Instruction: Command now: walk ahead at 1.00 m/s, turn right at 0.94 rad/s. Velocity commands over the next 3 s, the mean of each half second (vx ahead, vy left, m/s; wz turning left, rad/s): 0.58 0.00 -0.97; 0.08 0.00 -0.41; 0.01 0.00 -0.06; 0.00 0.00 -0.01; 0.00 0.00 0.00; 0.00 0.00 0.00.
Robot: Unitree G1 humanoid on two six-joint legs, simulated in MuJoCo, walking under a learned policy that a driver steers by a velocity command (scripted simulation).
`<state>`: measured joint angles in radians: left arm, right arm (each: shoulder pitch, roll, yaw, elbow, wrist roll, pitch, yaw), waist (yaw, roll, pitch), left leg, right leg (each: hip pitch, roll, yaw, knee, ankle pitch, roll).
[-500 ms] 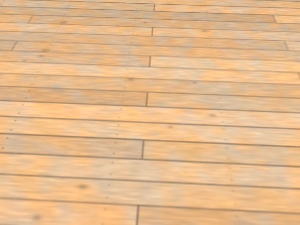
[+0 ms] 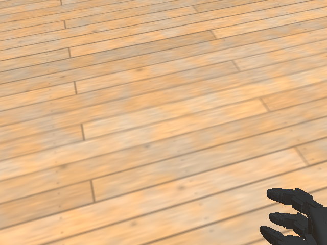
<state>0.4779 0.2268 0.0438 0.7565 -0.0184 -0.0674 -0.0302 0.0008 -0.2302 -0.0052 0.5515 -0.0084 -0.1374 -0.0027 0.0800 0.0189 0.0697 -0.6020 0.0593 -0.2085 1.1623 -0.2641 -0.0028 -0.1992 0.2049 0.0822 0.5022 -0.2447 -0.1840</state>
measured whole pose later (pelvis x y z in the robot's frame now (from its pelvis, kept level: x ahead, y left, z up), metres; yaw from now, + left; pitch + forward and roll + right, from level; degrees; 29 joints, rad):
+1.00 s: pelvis +0.39 +0.02 +0.00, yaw -41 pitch +1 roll +0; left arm 0.11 0.26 0.03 0.65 0.01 0.02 0.01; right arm 0.14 -0.29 -0.03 0.78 0.00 0.03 -0.01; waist 0.00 0.02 0.04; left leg -0.32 0.04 0.00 0.64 -0.30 -0.05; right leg -0.36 0.03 0.03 0.54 -0.19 -0.03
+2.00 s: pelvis +0.44 +0.02 +0.01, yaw -42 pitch -1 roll +0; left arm 0.15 0.23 0.04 1.10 0.00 0.03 0.05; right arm 0.26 -0.24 0.01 1.02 -0.01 -0.01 -0.02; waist -0.01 0.00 0.03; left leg -0.13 0.00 0.03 0.45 -0.31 0.01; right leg -0.23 -0.01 0.07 0.46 -0.21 0.03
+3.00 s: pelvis +0.45 +0.02 +0.01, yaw -41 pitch -1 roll +0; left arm 0.21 0.20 0.02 1.15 0.00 0.02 0.06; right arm 0.36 -0.18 0.00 1.07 0.00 -0.02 -0.03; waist 0.00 0.00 0.03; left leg -0.13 -0.01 0.04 0.45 -0.31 0.02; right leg -0.23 -0.02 0.07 0.46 -0.22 0.04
